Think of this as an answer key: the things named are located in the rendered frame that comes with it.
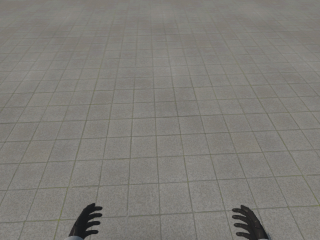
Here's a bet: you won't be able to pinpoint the left robot hand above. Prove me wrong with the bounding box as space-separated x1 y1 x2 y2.
68 203 103 240

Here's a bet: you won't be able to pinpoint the right robot hand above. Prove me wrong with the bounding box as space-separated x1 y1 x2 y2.
232 205 269 240

